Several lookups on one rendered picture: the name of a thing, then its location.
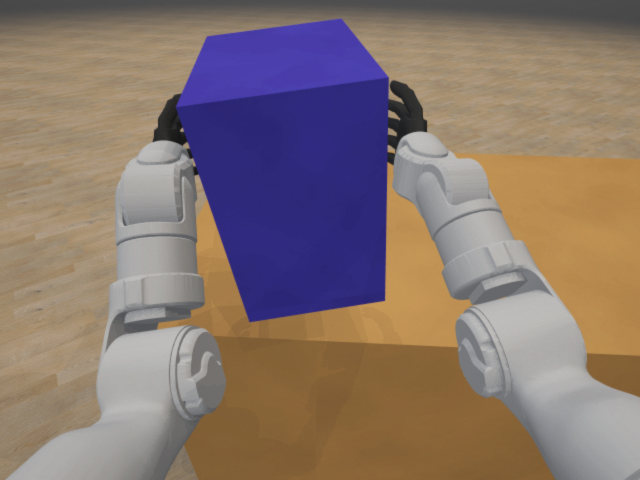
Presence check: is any robot left forearm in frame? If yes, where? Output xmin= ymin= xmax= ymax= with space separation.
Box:
xmin=96 ymin=140 xmax=205 ymax=410

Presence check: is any right robot upper arm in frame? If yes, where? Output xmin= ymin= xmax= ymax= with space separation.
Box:
xmin=455 ymin=290 xmax=640 ymax=480

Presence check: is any left robot upper arm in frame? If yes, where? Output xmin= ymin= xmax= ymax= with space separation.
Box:
xmin=6 ymin=325 xmax=226 ymax=480

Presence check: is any left robot hand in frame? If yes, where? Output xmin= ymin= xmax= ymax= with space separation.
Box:
xmin=153 ymin=93 xmax=199 ymax=176

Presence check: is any right robot hand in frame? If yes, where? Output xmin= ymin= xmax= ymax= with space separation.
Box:
xmin=387 ymin=80 xmax=427 ymax=166

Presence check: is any carton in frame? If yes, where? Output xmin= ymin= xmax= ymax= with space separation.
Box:
xmin=176 ymin=19 xmax=389 ymax=322

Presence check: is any pedestal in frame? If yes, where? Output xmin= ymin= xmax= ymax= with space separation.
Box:
xmin=157 ymin=151 xmax=640 ymax=480

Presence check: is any robot right forearm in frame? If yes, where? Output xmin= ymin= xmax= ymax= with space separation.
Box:
xmin=392 ymin=132 xmax=587 ymax=365

